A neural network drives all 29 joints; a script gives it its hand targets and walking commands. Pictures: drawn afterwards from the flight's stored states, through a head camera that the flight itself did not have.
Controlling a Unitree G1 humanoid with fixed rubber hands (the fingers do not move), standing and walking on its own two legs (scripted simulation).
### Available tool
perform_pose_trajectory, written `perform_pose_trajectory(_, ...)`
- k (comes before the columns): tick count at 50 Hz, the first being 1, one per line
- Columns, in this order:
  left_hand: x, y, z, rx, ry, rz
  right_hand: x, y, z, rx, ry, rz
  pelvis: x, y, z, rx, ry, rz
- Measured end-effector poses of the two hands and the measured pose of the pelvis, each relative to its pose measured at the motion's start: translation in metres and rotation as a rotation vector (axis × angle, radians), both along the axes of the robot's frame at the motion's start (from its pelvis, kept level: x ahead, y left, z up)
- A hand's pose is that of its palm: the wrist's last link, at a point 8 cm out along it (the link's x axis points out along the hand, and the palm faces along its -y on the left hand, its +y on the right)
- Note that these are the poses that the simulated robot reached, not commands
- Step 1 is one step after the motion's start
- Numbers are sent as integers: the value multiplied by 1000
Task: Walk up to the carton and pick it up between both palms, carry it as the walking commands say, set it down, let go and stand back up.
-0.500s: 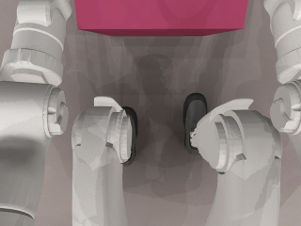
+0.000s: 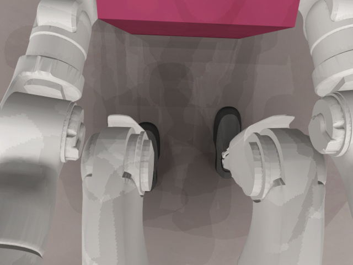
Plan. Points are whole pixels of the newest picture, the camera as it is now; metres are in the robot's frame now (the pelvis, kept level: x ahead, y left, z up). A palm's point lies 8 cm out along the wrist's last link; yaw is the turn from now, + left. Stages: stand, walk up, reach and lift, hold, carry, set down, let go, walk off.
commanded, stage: reach and lift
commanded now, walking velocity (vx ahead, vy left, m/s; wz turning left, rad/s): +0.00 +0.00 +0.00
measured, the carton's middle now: out of the picture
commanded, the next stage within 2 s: none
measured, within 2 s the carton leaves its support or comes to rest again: leaves its support in 0.74 s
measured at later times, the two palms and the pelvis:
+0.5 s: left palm out of the picture +0.55 +0.15 -0.19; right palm out of the picture +0.54 -0.20 -0.18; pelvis +0.00 -0.02 -0.01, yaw +1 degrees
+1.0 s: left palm out of the picture +0.55 +0.15 -0.13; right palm out of the picture +0.53 -0.19 -0.14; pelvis -0.01 -0.01 +0.01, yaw +2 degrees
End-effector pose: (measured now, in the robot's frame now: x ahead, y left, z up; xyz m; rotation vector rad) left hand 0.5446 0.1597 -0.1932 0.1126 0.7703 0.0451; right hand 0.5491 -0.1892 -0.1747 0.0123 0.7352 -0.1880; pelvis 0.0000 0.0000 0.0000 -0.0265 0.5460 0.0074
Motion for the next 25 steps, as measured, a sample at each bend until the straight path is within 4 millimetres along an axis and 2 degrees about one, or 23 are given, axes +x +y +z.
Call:
perform_pose_trajectory(5, 5, -2, -1, -18, 2, 11, -7, 0, -12, -28, 56, 6, 2, -3, 3, 6, 14, 4)
perform_pose_trajectory(12, 6, -7, 0, -7, 4, 7, -7, -6, -13, -24, 49, 4, 4, -9, 3, 7, 9, 9)
perform_pose_trajectory(25, 2, -11, 2, -10, 27, 2, -6, -8, -9, -25, 67, 29, 4, -16, -12, 9, -43, 15)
